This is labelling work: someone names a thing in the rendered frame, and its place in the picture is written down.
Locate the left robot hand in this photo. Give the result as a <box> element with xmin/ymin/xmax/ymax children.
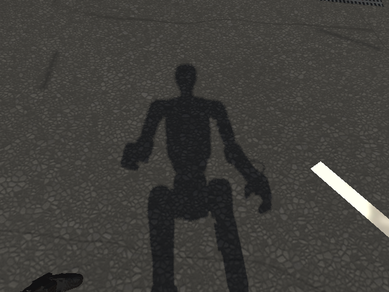
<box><xmin>20</xmin><ymin>273</ymin><xmax>83</xmax><ymax>292</ymax></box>

